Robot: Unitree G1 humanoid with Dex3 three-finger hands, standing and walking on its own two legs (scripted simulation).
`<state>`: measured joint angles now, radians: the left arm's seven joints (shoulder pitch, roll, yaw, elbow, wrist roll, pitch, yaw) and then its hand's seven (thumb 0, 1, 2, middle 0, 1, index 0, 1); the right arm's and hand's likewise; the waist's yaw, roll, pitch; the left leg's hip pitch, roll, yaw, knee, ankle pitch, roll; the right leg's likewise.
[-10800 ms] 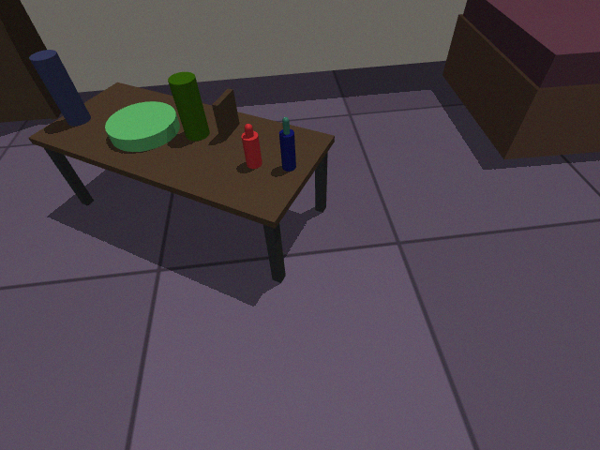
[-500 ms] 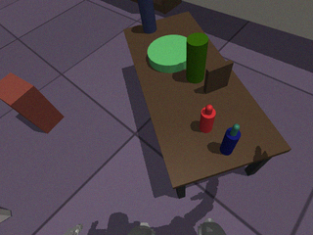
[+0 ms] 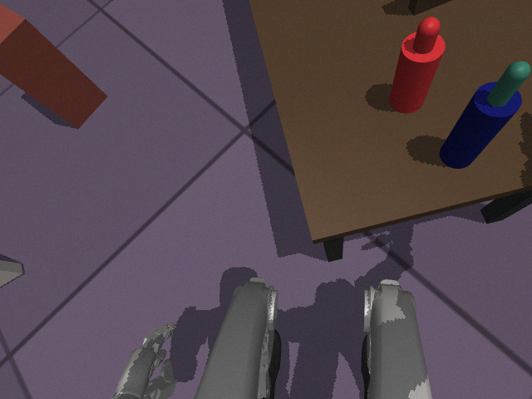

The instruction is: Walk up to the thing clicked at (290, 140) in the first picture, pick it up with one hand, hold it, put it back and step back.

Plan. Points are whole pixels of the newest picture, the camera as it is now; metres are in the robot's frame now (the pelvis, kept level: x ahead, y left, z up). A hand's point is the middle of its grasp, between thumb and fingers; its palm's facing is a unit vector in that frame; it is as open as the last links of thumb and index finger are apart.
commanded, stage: close in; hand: right
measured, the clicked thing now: (482, 119) +0.49 -0.25 -0.01
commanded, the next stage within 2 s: rest palm in 0.66 s
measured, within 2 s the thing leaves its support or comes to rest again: neither
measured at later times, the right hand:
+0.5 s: hand (499, 149) +0.46 -0.27 -0.04, palm faces +0.18 +0.98 +0.00, open 17.5 cm
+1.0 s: hand (478, 146) +0.47 -0.25 -0.04, palm faces +0.20 +0.98 +0.00, open 17.2 cm
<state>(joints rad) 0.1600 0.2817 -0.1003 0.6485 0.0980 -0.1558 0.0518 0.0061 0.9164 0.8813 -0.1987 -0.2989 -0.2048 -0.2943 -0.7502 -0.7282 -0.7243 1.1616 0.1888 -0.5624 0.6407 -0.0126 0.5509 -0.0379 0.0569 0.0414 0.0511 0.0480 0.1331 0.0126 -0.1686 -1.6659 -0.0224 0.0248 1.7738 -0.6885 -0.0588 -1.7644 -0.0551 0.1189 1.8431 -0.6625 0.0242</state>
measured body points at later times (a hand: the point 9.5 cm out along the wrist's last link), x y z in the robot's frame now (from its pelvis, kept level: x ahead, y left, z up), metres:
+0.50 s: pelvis -0.03 +0.01 -0.07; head +0.15 -0.04 +0.34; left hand +0.06 +0.28 -0.18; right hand +0.44 -0.33 -0.04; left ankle +0.06 +0.15 -0.48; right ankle +0.06 -0.13 -0.48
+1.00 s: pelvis -0.02 +0.02 -0.06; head +0.18 -0.02 +0.34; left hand +0.10 +0.29 -0.18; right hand +0.45 -0.30 -0.04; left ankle +0.06 +0.15 -0.48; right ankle +0.06 -0.13 -0.48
